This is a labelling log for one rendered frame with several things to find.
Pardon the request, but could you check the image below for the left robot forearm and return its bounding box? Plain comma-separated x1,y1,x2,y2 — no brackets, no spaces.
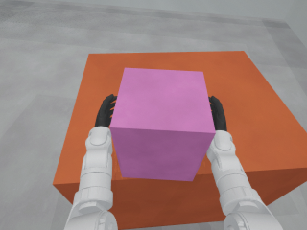
63,126,113,230

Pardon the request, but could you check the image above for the right robot upper arm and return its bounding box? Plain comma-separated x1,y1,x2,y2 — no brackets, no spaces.
224,211,283,230

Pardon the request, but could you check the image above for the pedestal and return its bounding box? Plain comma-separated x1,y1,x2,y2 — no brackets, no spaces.
52,51,307,230

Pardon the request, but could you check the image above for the right robot hand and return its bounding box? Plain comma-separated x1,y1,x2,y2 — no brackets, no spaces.
208,96,227,132

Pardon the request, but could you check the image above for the right robot forearm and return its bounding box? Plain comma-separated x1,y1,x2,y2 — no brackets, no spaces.
206,130,283,230

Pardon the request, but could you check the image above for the carton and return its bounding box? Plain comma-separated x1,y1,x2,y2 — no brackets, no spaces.
109,67,216,181

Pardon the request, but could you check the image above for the left robot upper arm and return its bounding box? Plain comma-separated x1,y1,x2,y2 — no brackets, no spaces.
64,210,118,230

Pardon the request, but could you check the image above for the left robot hand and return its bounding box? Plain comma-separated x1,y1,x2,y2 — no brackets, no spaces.
94,94,118,128

